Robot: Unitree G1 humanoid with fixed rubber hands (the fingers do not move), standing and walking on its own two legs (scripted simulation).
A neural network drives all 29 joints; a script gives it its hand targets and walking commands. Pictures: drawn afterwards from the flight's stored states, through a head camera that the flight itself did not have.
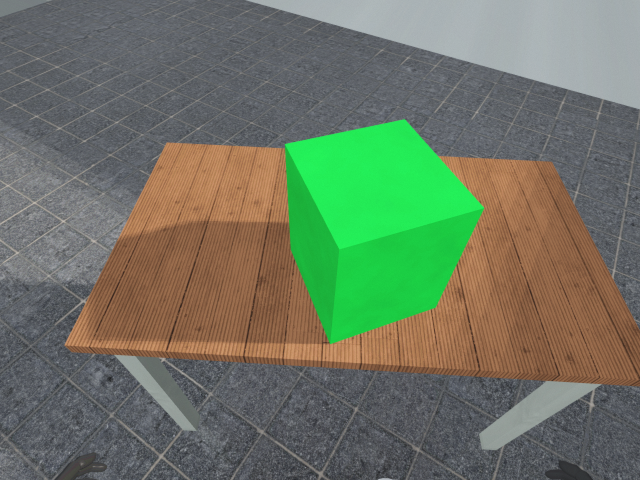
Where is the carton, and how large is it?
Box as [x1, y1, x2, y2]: [285, 119, 483, 343]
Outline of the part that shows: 404,119 285,144 291,250 330,343 435,307 483,209 483,207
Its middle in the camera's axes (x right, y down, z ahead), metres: +0.08 -0.01 +0.63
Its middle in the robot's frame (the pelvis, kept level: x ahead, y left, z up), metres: +0.48 -0.07 +0.00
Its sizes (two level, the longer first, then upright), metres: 0.210 0.200 0.250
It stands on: a table, 0.62 m high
